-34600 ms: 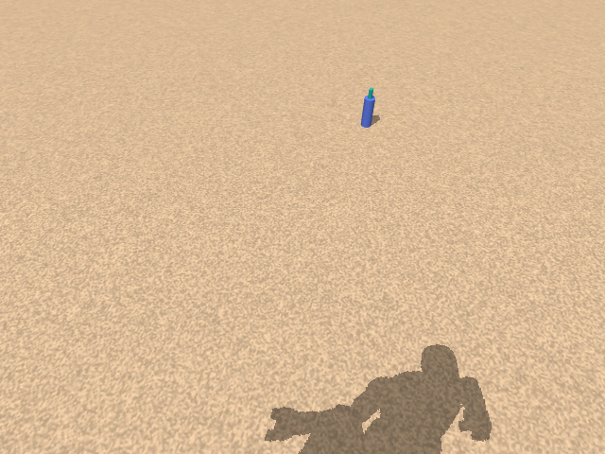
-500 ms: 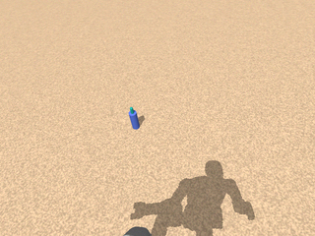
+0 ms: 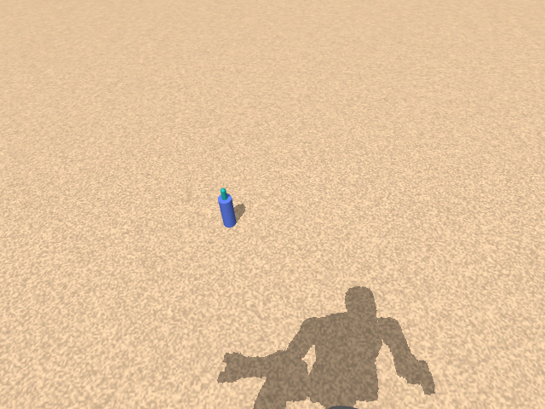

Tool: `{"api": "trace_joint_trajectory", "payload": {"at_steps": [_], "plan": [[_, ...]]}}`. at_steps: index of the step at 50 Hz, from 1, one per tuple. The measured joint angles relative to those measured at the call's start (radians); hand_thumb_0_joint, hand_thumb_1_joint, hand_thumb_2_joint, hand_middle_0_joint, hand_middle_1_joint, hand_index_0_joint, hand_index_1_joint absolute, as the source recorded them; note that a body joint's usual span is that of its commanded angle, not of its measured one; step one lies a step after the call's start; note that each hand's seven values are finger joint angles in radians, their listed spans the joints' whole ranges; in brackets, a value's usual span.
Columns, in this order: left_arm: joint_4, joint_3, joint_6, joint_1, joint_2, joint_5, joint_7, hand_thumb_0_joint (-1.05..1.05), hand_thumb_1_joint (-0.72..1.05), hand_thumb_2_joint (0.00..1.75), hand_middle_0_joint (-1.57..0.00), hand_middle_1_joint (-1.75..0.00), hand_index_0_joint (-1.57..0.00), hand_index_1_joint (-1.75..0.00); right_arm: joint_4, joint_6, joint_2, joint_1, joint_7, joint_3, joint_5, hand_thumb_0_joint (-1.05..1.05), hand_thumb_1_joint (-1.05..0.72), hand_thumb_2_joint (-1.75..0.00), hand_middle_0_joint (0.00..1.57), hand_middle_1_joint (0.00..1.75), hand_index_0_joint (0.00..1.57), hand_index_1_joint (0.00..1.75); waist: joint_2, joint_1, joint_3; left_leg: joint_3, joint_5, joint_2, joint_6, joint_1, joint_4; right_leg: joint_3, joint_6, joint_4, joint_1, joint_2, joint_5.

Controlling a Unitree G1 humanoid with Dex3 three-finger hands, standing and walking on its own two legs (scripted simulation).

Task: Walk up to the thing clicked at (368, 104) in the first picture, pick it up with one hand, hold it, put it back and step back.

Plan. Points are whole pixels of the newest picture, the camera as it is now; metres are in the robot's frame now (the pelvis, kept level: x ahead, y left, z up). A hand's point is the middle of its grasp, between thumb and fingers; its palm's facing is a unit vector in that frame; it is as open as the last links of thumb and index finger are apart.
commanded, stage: step back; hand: left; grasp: from the side
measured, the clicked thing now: (226, 206) +1.00 +0.25 -0.64
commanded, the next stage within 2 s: stand in 0.40 s
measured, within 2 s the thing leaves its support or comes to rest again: neither
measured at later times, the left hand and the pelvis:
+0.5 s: hand out of the picture +0.13 +0.30 -0.14, palm faces +0.04 -0.93 -0.37, open 7.4 cm; pelvis +0.04 +0.03 +0.01, yaw +2 degrees
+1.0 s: hand out of the picture +0.10 +0.28 -0.13, palm faces +0.01 -0.94 -0.35, open 7.4 cm; pelvis +0.04 +0.02 +0.03, yaw +2 degrees
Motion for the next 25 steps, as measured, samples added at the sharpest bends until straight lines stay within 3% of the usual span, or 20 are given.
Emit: {"api": "trace_joint_trajectory", "payload": {"at_steps": [3, 6, 12, 14, 15, 17, 19, 25], "plan": [[-0.004, -0.008, -0.003, -0.010, -0.019, 0.001, 0.004, 0.01, 0.90, 0.90, -0.21, -0.30, -0.20, -0.30, 0.009, -0.002, 0.007, -0.015, -0.003, 0.006, 0.005, 0.00, -0.90, -0.90, 0.20, 0.30, 0.20, 0.30, -0.003, 0.019, 0.007, 0.006, -0.029, -0.038, 0.004, -0.069, 0.106, 0.002, -0.011, -0.011, 0.015, -0.015, -0.016], [-0.007, -0.018, -0.012, -0.020, -0.034, -0.006, 0.010, 0.01, 0.90, 0.90, -0.21, -0.31, -0.21, -0.30, 0.014, -0.007, 0.004, -0.029, -0.002, 0.009, 0.007, 0.00, -0.90, -0.90, 0.20, 0.30, 0.20, 0.30, 0.009, 0.027, 0.016, 0.002, 0.004, -0.036, 0.002, -0.116, 0.117, -0.007, -0.005, -0.040, 0.036, -0.023, -0.013], [-0.007, -0.021, -0.004, -0.045, -0.020, -0.015, 0.021, 0.01, 0.90, 0.90, -0.21, -0.31, -0.21, -0.30, 0.029, -0.004, 0.008, -0.059, -0.002, 0.010, 0.002, 0.00, -0.90, -0.90, 0.20, 0.30, 0.20, 0.30, -0.003, 0.027, 0.032, 0.049, 0.072, 0.005, -0.010, -0.101, -0.037, -0.009, 0.013, -0.012, 0.035, -0.055, -0.048], [-0.011, -0.022, 0.006, -0.055, -0.008, -0.022, 0.025, 0.01, 0.90, 0.90, -0.21, -0.31, -0.21, -0.30, 0.035, -0.008, 0.010, -0.069, -0.003, 0.011, 0.002, 0.00, -0.90, -0.90, 0.20, 0.30, 0.20, 0.30, -0.012, 0.020, 0.035, 0.076, 0.170, 0.011, -0.007, -0.060, -0.149, -0.010, 0.025, 0.023, 0.023, -0.067, -0.072], [-0.011, -0.022, 0.012, -0.065, -0.001, -0.024, 0.027, 0.01, 0.90, 0.90, -0.21, -0.31, -0.21, -0.30, 0.041, -0.011, 0.015, -0.077, -0.005, 0.009, 0.000, 0.00, -0.90, -0.90, 0.20, 0.30, 0.20, 0.30, -0.026, 0.018, 0.043, 0.083, 0.218, 0.003, -0.023, -0.049, -0.172, -0.006, 0.032, 0.046, 0.016, -0.079, -0.086], [-0.010, -0.021, 0.026, -0.084, 0.011, -0.031, 0.032, 0.01, 0.90, 0.90, -0.21, -0.31, -0.21, -0.30, 0.050, -0.015, 0.030, -0.095, -0.008, 0.010, -0.003, 0.00, -0.90, -0.90, 0.20, 0.30, 0.20, 0.30, -0.056, 0.025, 0.054, 0.104, 0.207, -0.011, -0.036, -0.043, -0.166, 0.020, 0.037, 0.072, 0.006, -0.094, -0.094], [-0.004, -0.024, 0.034, -0.094, 0.018, -0.039, 0.034, 0.01, 0.90, 0.90, -0.21, -0.30, -0.20, -0.30, 0.055, -0.013, 0.037, -0.110, -0.004, 0.018, 0.001, 0.00, -0.90, -0.90, 0.20, 0.30, 0.20, 0.30, -0.055, 0.022, 0.048, 0.106, 0.186, 0.001, -0.035, -0.050, -0.148, 0.036, 0.026, 0.059, 0.015, -0.070, -0.108], [0.055, -0.042, 0.027, -0.117, 0.017, -0.034, 0.022, 0.01, 0.90, 0.90, -0.21, -0.30, -0.20, -0.30, 0.083, -0.028, 0.064, -0.143, 0.001, 0.044, 0.014, 0.00, -0.90, -0.90, 0.20, 0.30, 0.20, 0.30, -0.054, 0.009, 0.024, 0.091, 0.199, 0.022, -0.043, 0.000, -0.201, 0.024, 0.046, -0.061, 0.100, -0.044, -0.051]]}}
